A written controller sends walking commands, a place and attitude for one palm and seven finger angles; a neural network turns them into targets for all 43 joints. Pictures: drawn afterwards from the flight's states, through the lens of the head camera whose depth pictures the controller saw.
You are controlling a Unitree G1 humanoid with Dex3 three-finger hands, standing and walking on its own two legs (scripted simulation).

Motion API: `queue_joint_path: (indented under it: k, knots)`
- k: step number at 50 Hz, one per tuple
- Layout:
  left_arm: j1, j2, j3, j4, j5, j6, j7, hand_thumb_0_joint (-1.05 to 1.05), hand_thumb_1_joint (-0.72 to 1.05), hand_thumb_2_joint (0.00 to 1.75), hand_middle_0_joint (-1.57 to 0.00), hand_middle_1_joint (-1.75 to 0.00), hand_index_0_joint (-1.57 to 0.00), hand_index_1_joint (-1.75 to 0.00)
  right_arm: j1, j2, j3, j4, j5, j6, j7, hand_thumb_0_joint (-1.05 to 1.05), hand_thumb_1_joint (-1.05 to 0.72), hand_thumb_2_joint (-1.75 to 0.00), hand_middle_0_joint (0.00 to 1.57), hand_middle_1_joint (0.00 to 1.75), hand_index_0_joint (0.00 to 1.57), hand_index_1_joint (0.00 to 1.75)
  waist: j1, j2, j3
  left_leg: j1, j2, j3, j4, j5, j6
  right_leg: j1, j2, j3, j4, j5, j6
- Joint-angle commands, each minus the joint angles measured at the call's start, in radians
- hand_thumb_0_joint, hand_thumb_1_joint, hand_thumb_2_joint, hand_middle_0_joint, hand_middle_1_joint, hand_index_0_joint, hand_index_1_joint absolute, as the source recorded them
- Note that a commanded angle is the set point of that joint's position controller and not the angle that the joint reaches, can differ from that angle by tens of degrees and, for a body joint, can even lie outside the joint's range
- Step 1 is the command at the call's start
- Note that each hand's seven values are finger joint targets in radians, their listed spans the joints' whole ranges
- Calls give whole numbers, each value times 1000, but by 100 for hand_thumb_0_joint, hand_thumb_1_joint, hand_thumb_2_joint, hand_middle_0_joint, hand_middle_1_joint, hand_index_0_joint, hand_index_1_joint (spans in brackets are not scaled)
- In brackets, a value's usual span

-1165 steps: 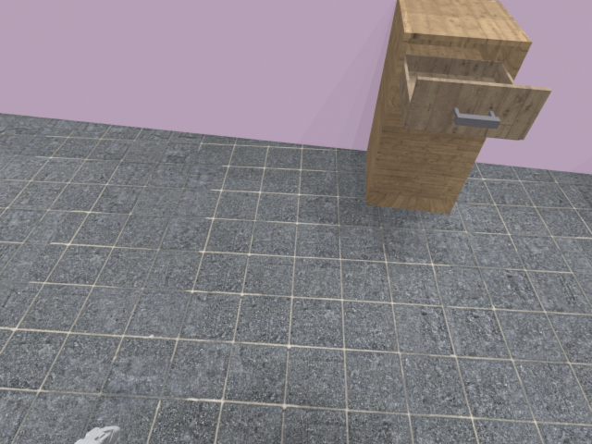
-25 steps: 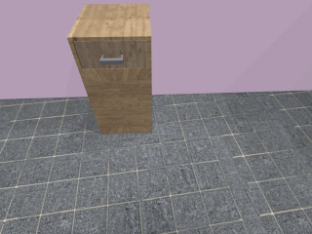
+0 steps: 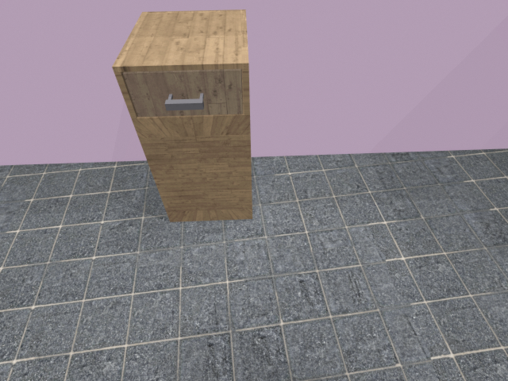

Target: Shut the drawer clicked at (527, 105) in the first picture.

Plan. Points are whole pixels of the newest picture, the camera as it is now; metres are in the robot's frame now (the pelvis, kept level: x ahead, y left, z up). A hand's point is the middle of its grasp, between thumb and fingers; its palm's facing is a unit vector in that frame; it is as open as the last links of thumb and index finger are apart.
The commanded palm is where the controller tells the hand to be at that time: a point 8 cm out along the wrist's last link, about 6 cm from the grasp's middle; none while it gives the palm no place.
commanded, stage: look to check the result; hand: left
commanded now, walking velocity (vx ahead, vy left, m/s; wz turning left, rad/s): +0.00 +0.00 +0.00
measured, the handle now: (185, 100) +0.91 +0.28 -0.07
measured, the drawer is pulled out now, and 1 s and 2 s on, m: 0.00 0.00 0.00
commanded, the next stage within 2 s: stand and wait in 0.12 s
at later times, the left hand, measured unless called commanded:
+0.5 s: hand out of the picture +0.08 +0.23 -0.16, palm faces +0.00 -0.95 -0.30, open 7.4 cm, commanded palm none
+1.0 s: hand out of the picture +0.09 +0.24 -0.16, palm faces -0.01 -0.95 -0.32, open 7.4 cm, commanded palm none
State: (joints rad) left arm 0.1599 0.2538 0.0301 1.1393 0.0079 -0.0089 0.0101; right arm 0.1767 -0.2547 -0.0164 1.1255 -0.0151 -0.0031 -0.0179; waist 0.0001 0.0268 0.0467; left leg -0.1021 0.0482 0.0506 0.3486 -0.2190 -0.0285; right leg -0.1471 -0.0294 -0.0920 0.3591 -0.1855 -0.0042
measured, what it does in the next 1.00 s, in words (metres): stands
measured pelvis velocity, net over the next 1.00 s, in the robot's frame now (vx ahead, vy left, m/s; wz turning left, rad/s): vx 0.01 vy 0.00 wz -0.01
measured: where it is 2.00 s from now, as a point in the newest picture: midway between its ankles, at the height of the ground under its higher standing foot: outside the picture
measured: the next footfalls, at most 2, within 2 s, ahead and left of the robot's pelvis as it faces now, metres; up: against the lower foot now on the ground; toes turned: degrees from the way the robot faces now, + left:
none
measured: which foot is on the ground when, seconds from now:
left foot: down 0.00-1.00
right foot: down 0.00-1.00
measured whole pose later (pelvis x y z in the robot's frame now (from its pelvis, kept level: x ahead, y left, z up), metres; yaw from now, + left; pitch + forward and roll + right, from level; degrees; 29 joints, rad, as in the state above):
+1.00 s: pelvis +0.01 +0.00 +0.00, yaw -1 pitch -1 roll +0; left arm 0.11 0.30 0.02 1.13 0.01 -0.02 0.00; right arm 0.14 -0.31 -0.01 1.12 -0.01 -0.01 -0.01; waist -0.01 0.02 0.04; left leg -0.06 0.05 0.06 0.29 -0.21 -0.03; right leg -0.11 -0.02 -0.08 0.31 -0.18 0.00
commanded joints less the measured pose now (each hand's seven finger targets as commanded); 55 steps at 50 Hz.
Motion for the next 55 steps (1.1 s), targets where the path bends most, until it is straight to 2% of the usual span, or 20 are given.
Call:
queue_joint_path:
  k: [1,5,14,17,31,39,47,55]
  knots:
    - [-20,175,25,-49,5,-22,11,0,90,90,-20,-30,-20,-30,10,-157,-29,-39,-3,-13,-7,0,-90,-90,20,30,20,30,-6,-25,-22,-29,84,-68,-70,126,41,17,-100,101,-68,129,-30]
    - [-28,189,26,-53,5,-25,10,0,90,90,-20,-30,-20,-30,-5,-174,-30,-44,-2,-14,-6,0,-90,-90,20,30,20,30,-5,-44,-41,-12,85,-70,-67,143,41,27,-102,105,-71,154,-31]
    - [-53,210,26,-59,4,-27,7,0,90,90,-20,-30,-20,-30,-32,-198,-30,-47,-4,-17,-4,0,-90,-90,20,30,20,30,-5,-23,-51,-4,87,-67,-77,151,38,41,-107,110,-79,172,-32]
    - [-56,218,27,-59,3,-30,8,0,90,90,-20,-30,-20,-30,-33,-203,-29,-47,-3,-18,-5,0,-90,-90,20,30,20,30,-6,-21,-76,9,90,-66,-73,179,36,62,-109,108,-72,215,-32]
    - [-73,231,25,-62,3,-29,8,0,90,90,-20,-30,-20,-30,-39,-221,-29,-47,-2,-19,-5,0,-90,-90,20,30,20,30,-7,-29,-59,16,95,-64,-85,197,35,61,-108,108,-75,232,-31]
    - [-73,237,25,-64,2,-32,8,0,90,90,-20,-30,-20,-30,-41,-229,-30,-49,-2,-23,-6,0,-90,-90,20,30,20,30,-7,-26,-92,39,98,-64,-83,244,36,82,-110,107,-66,280,-33]
    - [-77,242,23,-64,3,-30,8,0,90,90,-20,-30,-20,-30,-47,-232,-29,-48,-1,-21,-4,0,-90,-90,20,30,20,30,-7,-27,-57,28,97,-63,-95,206,36,65,-109,113,-79,241,-30]
    - [-78,247,24,-65,4,-32,7,0,90,90,-20,-30,-20,-30,-47,-238,-30,-52,0,-22,-3,0,-90,-90,20,30,20,30,-8,-34,-63,31,98,-64,-98,196,36,67,-108,114,-87,229,-30]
